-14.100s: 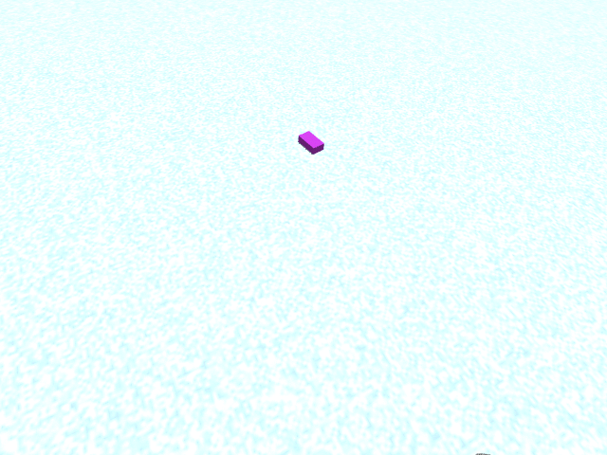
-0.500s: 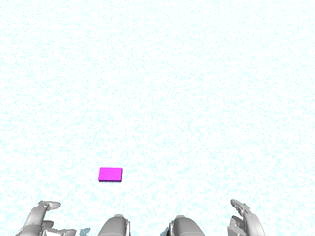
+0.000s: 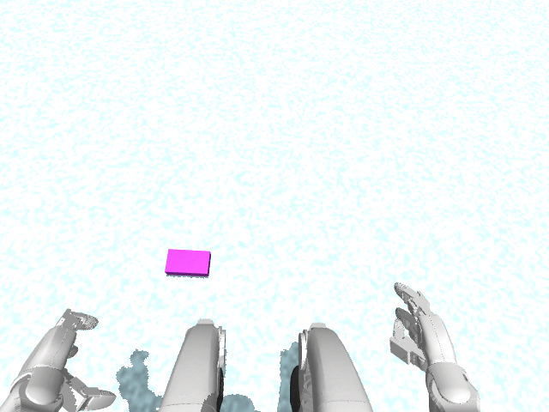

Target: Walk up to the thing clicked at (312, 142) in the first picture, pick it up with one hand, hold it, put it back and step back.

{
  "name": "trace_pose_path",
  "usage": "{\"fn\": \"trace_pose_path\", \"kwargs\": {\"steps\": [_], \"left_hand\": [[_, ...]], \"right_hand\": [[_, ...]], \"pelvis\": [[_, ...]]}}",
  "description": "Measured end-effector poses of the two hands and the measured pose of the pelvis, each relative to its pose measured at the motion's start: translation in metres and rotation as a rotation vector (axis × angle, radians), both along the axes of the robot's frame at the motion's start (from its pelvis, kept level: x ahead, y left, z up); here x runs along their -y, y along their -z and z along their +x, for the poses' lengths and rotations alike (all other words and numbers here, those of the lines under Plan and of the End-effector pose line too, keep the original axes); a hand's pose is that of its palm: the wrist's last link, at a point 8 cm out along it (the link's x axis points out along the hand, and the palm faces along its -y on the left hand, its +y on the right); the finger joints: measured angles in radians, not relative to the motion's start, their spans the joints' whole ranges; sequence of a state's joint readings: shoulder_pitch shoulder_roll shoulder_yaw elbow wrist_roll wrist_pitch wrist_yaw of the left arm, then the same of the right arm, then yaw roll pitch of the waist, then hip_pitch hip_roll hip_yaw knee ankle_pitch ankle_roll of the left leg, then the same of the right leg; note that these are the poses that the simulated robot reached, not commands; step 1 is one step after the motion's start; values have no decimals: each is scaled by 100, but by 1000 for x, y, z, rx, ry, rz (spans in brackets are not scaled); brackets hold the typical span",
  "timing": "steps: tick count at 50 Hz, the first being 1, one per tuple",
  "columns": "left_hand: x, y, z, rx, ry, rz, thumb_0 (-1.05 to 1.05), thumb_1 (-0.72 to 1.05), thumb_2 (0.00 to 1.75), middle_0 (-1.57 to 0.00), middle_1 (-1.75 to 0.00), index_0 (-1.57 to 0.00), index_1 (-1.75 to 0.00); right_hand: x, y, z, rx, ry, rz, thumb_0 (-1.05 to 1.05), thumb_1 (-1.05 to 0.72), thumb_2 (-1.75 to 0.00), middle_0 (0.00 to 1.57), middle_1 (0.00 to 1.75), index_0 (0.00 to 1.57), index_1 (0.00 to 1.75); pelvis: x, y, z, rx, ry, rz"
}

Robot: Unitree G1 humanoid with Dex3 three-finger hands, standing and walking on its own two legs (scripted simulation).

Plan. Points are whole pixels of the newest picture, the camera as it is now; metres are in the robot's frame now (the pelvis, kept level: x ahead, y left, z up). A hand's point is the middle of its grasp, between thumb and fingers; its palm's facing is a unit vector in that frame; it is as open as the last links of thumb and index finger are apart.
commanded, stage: rise first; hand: left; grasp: from above
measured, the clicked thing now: (188, 262) +0.45 +0.22 -0.60
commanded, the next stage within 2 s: none
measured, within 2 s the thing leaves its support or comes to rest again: neither
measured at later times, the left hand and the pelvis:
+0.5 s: hand (132, 296) +0.31 +0.29 -0.34, palm faces -0.50 -0.29 -0.82, open 14.1 cm; pelvis -0.07 +0.00 -0.20, yaw -3 degrees
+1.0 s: hand (146, 277) +0.37 +0.29 -0.43, palm faces -0.48 -0.04 -0.87, open 14.1 cm; pelvis -0.07 +0.01 -0.27, yaw -5 degrees
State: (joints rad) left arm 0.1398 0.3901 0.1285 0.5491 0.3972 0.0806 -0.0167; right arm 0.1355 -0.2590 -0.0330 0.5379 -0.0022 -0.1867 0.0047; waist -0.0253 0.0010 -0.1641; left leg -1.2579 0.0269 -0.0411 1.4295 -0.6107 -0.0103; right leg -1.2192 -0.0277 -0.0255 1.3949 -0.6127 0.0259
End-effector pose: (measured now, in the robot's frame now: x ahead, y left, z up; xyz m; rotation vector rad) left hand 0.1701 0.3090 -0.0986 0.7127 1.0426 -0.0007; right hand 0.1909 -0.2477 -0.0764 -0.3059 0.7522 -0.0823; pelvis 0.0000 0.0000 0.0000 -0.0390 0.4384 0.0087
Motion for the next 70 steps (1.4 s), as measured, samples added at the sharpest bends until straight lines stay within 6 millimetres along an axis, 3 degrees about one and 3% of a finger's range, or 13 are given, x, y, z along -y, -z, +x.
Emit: {"fn": "trace_pose_path", "kwargs": {"steps": [6, 11, 18, 24, 31, 38, 51, 70], "left_hand": [[0, 55, 39, 86, 187, 87, 0, -54, 99, -8, -106, -7, -106], [0, 96, 72, 145, 317, 173, 0, -55, 100, -9, -107, -8, -107], [3, 146, 113, 180, 472, 272, 0, -56, 101, -10, -107, -9, -107], [9, 180, 142, 215, 580, 324, 0, -56, 102, -10, -105, -10, -106], [15, 213, 162, 239, 686, 369, 0, -52, 102, -9, -103, -8, -103], [14, 239, 180, 273, 750, 417, 0, -51, 103, -8, -99, -8, -99], [19, 273, 207, 289, 848, 470, 0, -51, 101, -10, -93, -9, -94], [26, 304, 227, 308, 892, 501, 0, -44, 93, -16, -89, -16, -89]], "right_hand": [[14, 68, -12, -57, -5, -18, 1, -88, -90, 21, 30, 20, 30], [23, 128, -35, -143, 16, -22, 1, -90, -90, 21, 30, 20, 30], [28, 199, -89, -295, 50, -17, 1, -93, -91, 21, 30, 20, 30], [29, 236, -142, -419, 95, -20, 1, -92, -91, 21, 30, 20, 30], [31, 257, -190, -530, 146, -40, 1, -89, -90, 21, 30, 20, 30], [33, 270, -213, -603, 162, -76, 1, -88, -90, 21, 30, 20, 30], [29, 290, -208, -640, 141, -98, 0, -90, -90, 21, 30, 20, 30], [29, 311, -204, -698, 120, -106, 0, -91, -91, 21, 30, 20, 30]], "pelvis": [[2, 58, -16, -82, 9, 2], [4, 104, -32, -127, 14, -1], [4, 157, -53, -154, 24, -11], [3, 192, -66, -152, 32, -25], [0, 222, -74, -141, 40, -42], [-3, 245, -76, -134, 45, -59], [-6, 271, -71, -140, 50, -77], [-5, 290, -61, -157, 62, -78]]}}
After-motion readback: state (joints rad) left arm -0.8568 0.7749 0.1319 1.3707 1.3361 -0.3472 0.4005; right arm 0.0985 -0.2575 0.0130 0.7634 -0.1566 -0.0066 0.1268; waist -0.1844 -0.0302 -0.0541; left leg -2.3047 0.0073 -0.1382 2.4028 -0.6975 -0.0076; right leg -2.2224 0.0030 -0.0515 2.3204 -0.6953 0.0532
